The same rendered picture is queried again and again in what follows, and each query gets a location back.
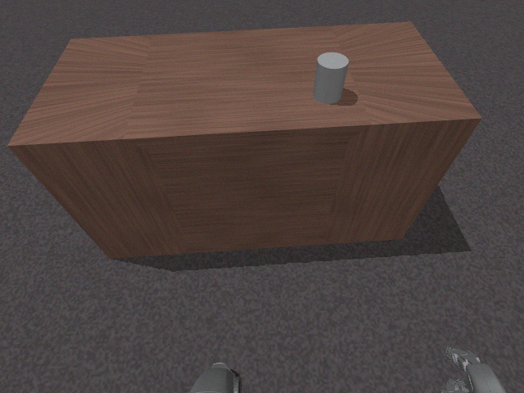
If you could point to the right robot hand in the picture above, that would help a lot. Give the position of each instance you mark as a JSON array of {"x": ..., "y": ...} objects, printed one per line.
[{"x": 481, "y": 378}]

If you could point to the can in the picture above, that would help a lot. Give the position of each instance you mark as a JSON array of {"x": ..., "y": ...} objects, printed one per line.
[{"x": 330, "y": 77}]

